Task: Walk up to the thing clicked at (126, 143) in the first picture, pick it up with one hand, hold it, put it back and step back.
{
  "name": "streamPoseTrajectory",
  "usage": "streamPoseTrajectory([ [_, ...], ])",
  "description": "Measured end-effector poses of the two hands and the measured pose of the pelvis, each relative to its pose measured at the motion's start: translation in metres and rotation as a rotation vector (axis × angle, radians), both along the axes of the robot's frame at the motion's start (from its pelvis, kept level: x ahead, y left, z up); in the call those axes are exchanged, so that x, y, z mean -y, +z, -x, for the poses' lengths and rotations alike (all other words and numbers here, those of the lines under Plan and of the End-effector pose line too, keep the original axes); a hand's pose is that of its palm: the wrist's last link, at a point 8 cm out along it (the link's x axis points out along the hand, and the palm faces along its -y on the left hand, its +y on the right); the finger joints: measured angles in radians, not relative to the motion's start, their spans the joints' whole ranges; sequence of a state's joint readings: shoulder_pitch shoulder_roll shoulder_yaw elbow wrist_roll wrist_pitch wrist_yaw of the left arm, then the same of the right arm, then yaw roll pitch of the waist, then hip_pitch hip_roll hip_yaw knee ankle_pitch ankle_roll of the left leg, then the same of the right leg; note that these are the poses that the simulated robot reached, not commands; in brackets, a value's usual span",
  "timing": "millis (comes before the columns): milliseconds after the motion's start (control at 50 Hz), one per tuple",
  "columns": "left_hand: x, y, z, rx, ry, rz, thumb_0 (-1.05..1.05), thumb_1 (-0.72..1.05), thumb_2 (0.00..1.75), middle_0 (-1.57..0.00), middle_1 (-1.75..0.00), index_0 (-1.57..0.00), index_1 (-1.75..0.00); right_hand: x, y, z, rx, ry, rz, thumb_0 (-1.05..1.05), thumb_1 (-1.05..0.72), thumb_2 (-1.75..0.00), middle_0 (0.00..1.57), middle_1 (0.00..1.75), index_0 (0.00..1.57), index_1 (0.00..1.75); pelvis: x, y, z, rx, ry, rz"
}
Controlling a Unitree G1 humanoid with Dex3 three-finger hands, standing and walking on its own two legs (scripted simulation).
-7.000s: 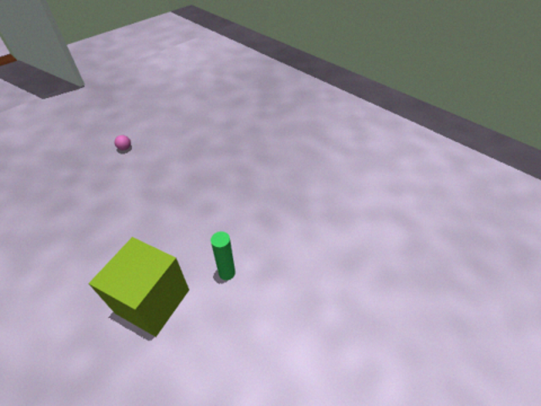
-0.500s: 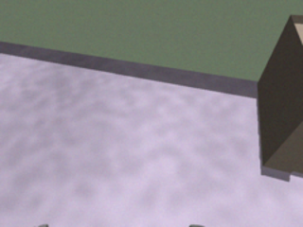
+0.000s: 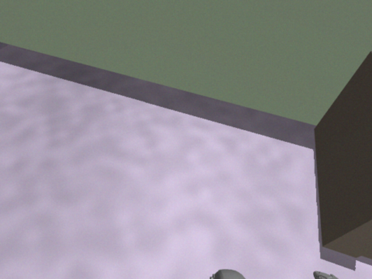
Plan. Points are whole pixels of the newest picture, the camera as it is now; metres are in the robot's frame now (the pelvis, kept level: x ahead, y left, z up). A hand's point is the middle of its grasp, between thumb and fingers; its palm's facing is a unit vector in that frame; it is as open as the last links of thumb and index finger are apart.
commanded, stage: walk up
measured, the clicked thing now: out of the picture +0.38 +1.43 -0.72
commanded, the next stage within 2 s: none
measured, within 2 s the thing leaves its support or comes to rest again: neither
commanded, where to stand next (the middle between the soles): +0.50 +0.00 m, yaw +0 degrees
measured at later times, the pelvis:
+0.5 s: pelvis +0.19 -0.03 +0.00, yaw +3 degrees
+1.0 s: pelvis +0.39 -0.03 -0.01, yaw +25 degrees
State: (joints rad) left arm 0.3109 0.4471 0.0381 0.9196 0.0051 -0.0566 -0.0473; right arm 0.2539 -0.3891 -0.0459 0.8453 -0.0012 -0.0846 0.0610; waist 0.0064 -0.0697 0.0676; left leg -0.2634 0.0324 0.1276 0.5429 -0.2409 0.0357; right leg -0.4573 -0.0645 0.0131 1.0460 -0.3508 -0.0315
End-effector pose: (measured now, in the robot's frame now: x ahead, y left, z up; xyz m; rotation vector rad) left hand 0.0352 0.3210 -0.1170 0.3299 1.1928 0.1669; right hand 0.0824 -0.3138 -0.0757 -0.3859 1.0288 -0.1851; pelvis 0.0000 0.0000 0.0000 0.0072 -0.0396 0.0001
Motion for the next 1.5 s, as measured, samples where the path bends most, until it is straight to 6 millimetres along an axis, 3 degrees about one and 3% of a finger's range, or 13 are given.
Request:
streamPoseTrajectory([
  [180, 0.014, 0.024, -0.122, 0.066, -0.080, -0.022, 0.00, 0.90, 0.90, -0.21, -0.30, -0.20, -0.30, 0.019, -0.018, -0.015, -0.112, -0.078, -0.032, 0.01, -0.90, -0.90, 0.21, 0.30, 0.21, 0.30, 0.011, 0.003, -0.073, -0.003, -0.017, -0.013],
  [280, 0.028, 0.026, -0.182, 0.139, -0.085, -0.075, 0.00, 0.90, 0.90, -0.21, -0.30, -0.20, -0.30, 0.038, -0.047, -0.045, -0.168, -0.099, -0.051, 0.01, -0.90, -0.90, 0.21, 0.30, 0.21, 0.30, 0.030, -0.013, -0.118, 0.001, -0.014, 0.003],
  [340, 0.036, 0.034, -0.200, 0.168, -0.066, -0.075, 0.00, 0.90, 0.90, -0.21, -0.30, -0.20, -0.30, 0.037, -0.050, -0.075, -0.185, -0.079, -0.064, 0.01, -0.90, -0.90, 0.20, 0.30, 0.20, 0.30, 0.033, -0.009, -0.138, 0.006, -0.011, 0.002],
  [460, 0.034, 0.040, -0.213, 0.120, -0.037, -0.068, 0.00, 0.90, 0.90, -0.21, -0.30, -0.20, -0.30, 0.029, -0.039, -0.144, -0.139, -0.025, -0.084, 0.01, -0.90, -0.90, 0.20, 0.30, 0.20, 0.30, 0.029, 0.002, -0.176, 0.000, 0.004, 0.012],
  [580, 0.011, 0.023, -0.247, 0.182, 0.066, -0.027, 0.00, 0.90, 0.90, -0.21, -0.30, -0.21, -0.30, 0.017, -0.019, -0.210, -0.225, 0.079, -0.029, 0.01, -0.90, -0.90, 0.20, 0.30, 0.21, 0.30, 0.019, -0.001, -0.222, 0.004, 0.124, 0.021],
  [700, -0.018, -0.016, -0.294, 0.180, 0.115, -0.007, 0.01, 0.90, 0.90, -0.21, -0.30, -0.20, -0.30, 0.017, -0.010, -0.281, -0.129, 0.114, 0.123, 0.00, -0.90, -0.90, 0.21, 0.30, 0.21, 0.30, -0.003, -0.028, -0.270, 0.009, 0.208, -0.011],
  [840, -0.010, -0.004, -0.339, 0.209, 0.153, 0.037, 0.01, 0.91, 0.90, -0.20, -0.30, -0.20, -0.30, 0.008, 0.015, -0.339, -0.153, 0.199, 0.162, 0.00, -0.90, -0.90, 0.21, 0.30, 0.21, 0.30, 0.003, -0.008, -0.319, 0.007, 0.318, -0.013],
  [940, -0.010, 0.007, -0.349, 0.205, 0.263, 0.009, 0.00, 0.90, 0.90, -0.21, -0.30, -0.20, -0.30, 0.011, 0.016, -0.398, -0.167, 0.287, 0.175, 0.00, -0.90, -0.90, 0.21, 0.30, 0.21, 0.30, 0.016, -0.003, -0.366, -0.001, 0.391, -0.008],
  [1040, 0.001, 0.012, -0.359, 0.206, 0.392, -0.066, 0.01, 0.90, 0.90, -0.20, -0.30, -0.20, -0.30, 0.023, 0.000, -0.482, -0.161, 0.404, 0.187, 0.01, -0.89, -0.90, 0.21, 0.30, 0.21, 0.30, 0.040, -0.013, -0.412, -0.013, 0.475, -0.001],
  [1120, 0.027, 0.010, -0.362, 0.207, 0.464, -0.131, 0.00, 0.91, 0.90, -0.20, -0.30, -0.20, -0.30, 0.027, -0.030, -0.564, -0.127, 0.490, 0.184, 0.01, -0.90, -0.90, 0.21, 0.30, 0.21, 0.30, 0.063, -0.031, -0.441, -0.009, 0.548, 0.006],
  [1220, 0.074, 0.017, -0.347, 0.155, 0.566, -0.102, 0.00, 0.90, 0.90, -0.20, -0.30, -0.20, -0.30, -0.006, -0.035, -0.644, -0.068, 0.614, 0.127, 0.01, -0.90, -0.90, 0.20, 0.30, 0.21, 0.30, 0.077, -0.020, -0.460, -0.007, 0.645, -0.025],
  [1360, 0.115, 0.016, -0.300, 0.094, 0.737, -0.094, 0.00, 0.90, 0.90, -0.21, -0.30, -0.21, -0.30, -0.061, -0.025, -0.704, -0.060, 0.809, 0.077, 0.00, -0.90, -0.90, 0.20, 0.30, 0.20, 0.30, 0.086, -0.012, -0.485, -0.019, 0.760, -0.019],
  [1500, 0.132, -0.007, -0.243, 0.022, 0.882, -0.102, 0.00, 0.90, 0.90, -0.21, -0.30, -0.20, -0.30, -0.111, -0.028, -0.729, -0.028, 0.925, 0.083, 0.00, -0.90, -0.90, 0.20, 0.30, 0.21, 0.30, 0.080, -0.028, -0.489, -0.028, 0.878, -0.034],
])
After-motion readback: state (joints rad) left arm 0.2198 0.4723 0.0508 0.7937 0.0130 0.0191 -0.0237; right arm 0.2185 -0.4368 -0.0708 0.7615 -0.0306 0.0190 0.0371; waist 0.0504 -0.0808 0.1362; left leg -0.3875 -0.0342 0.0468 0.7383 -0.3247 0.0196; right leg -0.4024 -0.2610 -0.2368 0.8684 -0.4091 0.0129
